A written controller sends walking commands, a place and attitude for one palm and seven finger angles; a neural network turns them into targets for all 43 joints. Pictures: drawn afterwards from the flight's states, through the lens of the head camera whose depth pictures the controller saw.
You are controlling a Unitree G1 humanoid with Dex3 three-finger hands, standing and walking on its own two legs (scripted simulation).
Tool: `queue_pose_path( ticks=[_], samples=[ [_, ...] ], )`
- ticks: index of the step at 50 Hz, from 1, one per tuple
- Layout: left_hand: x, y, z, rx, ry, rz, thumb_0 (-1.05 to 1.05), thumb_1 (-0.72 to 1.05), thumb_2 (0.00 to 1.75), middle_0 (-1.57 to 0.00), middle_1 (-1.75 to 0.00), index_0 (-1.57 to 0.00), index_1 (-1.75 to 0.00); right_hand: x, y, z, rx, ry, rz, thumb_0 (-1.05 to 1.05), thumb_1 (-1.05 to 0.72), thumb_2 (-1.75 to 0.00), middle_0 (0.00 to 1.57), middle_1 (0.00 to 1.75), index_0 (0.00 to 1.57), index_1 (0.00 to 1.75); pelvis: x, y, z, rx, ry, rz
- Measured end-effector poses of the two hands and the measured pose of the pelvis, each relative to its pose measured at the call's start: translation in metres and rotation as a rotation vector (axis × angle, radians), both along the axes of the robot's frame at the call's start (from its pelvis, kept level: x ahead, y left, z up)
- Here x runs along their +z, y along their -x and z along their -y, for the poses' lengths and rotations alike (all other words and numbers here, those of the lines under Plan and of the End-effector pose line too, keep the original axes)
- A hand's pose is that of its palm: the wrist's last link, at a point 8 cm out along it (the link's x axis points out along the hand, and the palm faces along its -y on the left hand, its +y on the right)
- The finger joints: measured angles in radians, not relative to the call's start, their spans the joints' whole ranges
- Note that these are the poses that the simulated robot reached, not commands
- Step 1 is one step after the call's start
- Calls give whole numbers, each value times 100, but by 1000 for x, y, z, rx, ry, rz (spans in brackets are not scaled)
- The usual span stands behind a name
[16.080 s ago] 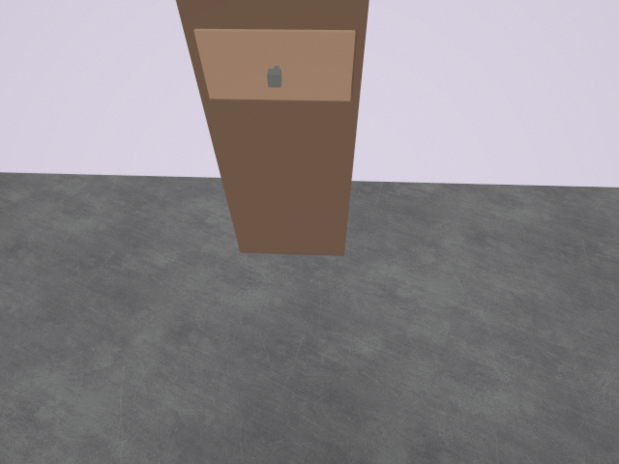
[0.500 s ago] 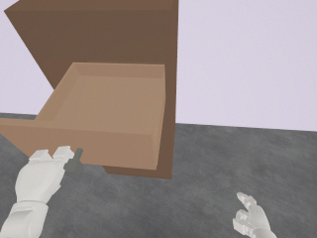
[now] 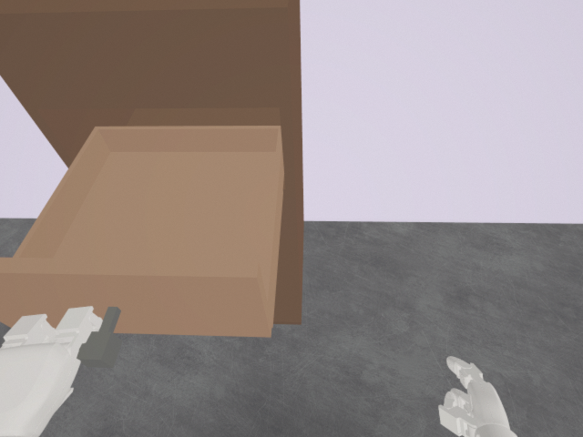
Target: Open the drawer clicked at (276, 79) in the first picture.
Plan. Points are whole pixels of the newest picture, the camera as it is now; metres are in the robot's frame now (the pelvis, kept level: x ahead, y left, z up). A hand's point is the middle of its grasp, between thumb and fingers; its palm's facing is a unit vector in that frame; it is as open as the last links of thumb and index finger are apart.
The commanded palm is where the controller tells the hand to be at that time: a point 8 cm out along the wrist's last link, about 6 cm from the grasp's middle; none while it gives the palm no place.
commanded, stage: open the thumb to release the handle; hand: left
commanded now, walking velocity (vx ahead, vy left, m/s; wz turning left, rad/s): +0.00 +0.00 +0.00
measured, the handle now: (104, 335) +0.22 +0.26 +0.05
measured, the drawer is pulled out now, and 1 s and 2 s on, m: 0.30 0.30 0.30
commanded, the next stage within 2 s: lift the hand off the handle in 0.54 s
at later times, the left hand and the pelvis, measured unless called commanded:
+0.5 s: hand (53, 377) +0.17 +0.31 +0.04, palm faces +0.02 -0.01 -1.00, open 11.4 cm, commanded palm +0.14 +0.30 +0.09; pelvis -0.01 +0.01 +0.00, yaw +3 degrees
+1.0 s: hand (69, 373) +0.18 +0.29 +0.04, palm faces +0.02 -0.02 -1.00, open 13.6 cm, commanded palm +0.16 +0.28 +0.10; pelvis -0.02 +0.00 +0.00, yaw +3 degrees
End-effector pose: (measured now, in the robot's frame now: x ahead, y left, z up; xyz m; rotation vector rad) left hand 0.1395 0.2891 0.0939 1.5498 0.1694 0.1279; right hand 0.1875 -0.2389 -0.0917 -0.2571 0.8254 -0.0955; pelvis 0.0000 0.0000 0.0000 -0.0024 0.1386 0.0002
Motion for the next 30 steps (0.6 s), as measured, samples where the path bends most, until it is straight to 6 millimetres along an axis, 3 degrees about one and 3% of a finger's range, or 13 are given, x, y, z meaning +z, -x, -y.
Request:
queue_pose_path(
  ticks=[6, 11, 20, 26, 30],
  samples=[
    [5, -8, -14, -3, -47, 67, 0, 86, 89, -42, -134, -36, -125, -8, 1, -6, 18, 12, -27, 1, -91, -89, 20, 30, 20, 30, -3, 2, -4, 19, 3, -1],
    [10, -11, -31, 94, -42, 102, 0, 71, 83, -40, -133, -40, -130, -15, 0, -19, 25, -13, -43, 1, -91, -89, 20, 30, 20, 30, -3, 4, -8, 32, 8, 2],
    [-9, -8, -11, 47, 42, -10, 0, 20, 61, -37, -127, -38, -128, -5, -5, -38, 85, -14, -11, 1, -91, -89, 21, 30, 20, 30, 1, 7, -11, 45, 7, 30],
    [3, -7, -15, 7, -13, 63, 0, -18, 44, -34, -123, -35, -124, -1, -9, -41, 107, -8, 3, 1, -91, -89, 21, 30, 20, 30, 0, 11, -9, 48, 11, 36],
    [9, -5, -21, 55, -17, 88, 0, -34, 37, -33, -121, -33, -122, -2, -10, -41, 100, -27, 9, 1, -91, -89, 21, 30, 20, 30, 1, 14, -8, 50, 11, 38]
  ],
)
